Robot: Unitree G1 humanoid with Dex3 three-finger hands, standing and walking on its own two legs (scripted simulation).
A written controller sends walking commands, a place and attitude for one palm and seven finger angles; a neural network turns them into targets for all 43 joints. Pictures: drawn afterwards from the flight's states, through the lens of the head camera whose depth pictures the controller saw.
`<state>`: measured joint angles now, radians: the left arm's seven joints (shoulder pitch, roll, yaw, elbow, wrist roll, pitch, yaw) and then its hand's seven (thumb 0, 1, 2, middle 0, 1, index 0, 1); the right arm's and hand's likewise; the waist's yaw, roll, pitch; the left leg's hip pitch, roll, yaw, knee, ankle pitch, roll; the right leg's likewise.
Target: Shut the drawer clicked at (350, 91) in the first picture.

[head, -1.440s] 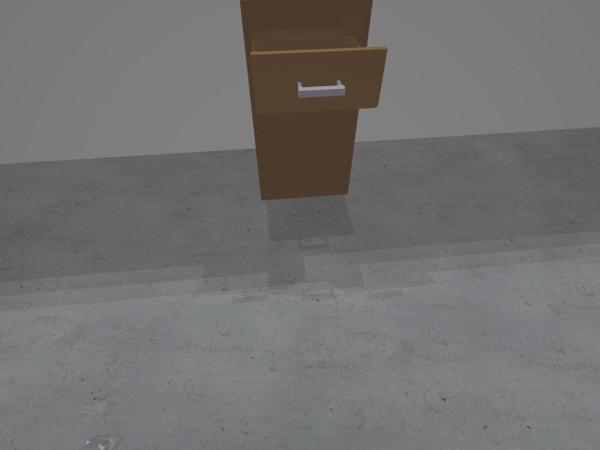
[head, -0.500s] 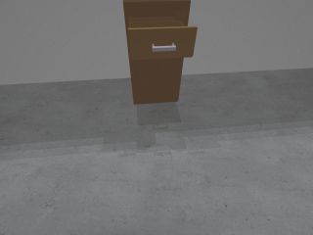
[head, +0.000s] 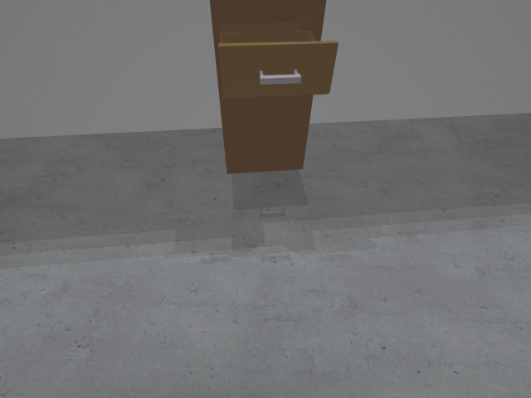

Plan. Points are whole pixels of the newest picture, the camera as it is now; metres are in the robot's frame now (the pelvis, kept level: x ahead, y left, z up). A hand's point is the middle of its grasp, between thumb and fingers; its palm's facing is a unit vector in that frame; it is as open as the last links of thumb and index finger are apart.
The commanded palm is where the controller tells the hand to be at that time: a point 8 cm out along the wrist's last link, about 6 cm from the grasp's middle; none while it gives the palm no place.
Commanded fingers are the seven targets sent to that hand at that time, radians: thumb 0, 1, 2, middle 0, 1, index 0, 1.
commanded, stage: walk to a spot facing it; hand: left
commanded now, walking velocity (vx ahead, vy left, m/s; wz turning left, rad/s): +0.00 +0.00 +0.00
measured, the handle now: (279, 76) +1.08 +0.02 -0.04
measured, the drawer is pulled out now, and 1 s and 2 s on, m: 0.30 0.30 0.30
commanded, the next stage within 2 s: turn to face it in 1.66 s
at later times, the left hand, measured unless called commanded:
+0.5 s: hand out of the picture +0.08 +0.20 -0.19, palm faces -0.14 -0.97 -0.18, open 7.4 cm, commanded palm none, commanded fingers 0.00 0.90 0.90 -0.20 -0.30 -0.20 -0.30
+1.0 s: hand (243, 296) +0.35 +0.07 -0.17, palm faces -0.37 -0.90 -0.21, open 7.3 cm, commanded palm none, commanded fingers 0.00 0.90 0.90 -0.20 -0.30 -0.20 -0.30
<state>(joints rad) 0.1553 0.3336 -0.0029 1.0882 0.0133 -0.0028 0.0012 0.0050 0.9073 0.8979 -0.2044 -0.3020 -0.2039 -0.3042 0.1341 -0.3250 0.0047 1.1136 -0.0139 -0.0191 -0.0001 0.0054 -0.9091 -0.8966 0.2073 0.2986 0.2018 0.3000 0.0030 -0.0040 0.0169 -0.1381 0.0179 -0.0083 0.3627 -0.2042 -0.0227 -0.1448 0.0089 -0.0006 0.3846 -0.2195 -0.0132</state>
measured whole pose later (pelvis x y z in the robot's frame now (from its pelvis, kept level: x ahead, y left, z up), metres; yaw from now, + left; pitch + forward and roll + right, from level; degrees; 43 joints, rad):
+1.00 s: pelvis +0.22 -0.08 -0.01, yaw -24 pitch -1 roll -1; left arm 0.26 0.20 0.05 0.98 0.03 -0.03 -0.01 0.00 0.91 0.90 -0.20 -0.30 -0.20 -0.30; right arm 0.17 -0.18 -0.06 0.94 -0.03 -0.03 0.01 0.00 -0.92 -0.90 0.20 0.30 0.20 0.30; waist -0.01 0.01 0.02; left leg -0.59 0.16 0.05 1.09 -0.25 -0.05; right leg -0.26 0.07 -0.07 0.49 -0.22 -0.09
